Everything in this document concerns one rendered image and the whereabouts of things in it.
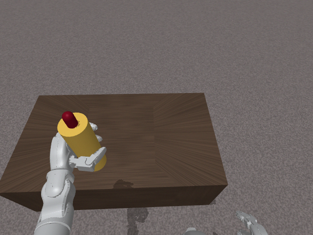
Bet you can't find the left robot hand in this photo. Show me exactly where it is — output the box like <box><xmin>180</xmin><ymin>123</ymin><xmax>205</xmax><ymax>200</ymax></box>
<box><xmin>50</xmin><ymin>122</ymin><xmax>107</xmax><ymax>172</ymax></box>

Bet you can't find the bottle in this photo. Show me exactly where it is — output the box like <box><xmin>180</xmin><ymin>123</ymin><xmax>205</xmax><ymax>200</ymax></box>
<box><xmin>57</xmin><ymin>111</ymin><xmax>107</xmax><ymax>171</ymax></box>

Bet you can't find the right robot hand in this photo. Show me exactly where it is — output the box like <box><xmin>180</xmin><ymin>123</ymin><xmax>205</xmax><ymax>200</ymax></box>
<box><xmin>236</xmin><ymin>211</ymin><xmax>268</xmax><ymax>235</ymax></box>

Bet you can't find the left robot arm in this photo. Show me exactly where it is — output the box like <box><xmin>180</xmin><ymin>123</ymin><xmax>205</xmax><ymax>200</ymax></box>
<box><xmin>34</xmin><ymin>168</ymin><xmax>76</xmax><ymax>235</ymax></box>

